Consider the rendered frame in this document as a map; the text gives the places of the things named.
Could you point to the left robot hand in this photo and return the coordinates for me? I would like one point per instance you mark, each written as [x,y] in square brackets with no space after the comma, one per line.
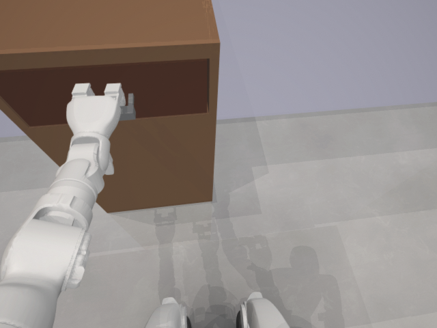
[98,114]

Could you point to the cabinet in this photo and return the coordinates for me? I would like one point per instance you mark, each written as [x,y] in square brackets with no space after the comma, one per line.
[158,161]

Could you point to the handle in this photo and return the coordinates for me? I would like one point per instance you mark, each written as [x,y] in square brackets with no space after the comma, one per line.
[128,112]

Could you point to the left robot upper arm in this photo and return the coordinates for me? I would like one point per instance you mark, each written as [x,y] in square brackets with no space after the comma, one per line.
[48,258]

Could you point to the right robot shin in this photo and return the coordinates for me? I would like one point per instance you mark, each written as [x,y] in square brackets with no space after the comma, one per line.
[254,295]

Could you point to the drawer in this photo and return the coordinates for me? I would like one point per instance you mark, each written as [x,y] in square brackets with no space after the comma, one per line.
[161,88]

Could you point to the robot left thigh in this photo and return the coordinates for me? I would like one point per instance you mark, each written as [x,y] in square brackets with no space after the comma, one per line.
[170,315]

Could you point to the left robot forearm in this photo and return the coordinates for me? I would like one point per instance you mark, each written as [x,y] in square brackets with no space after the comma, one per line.
[74,191]

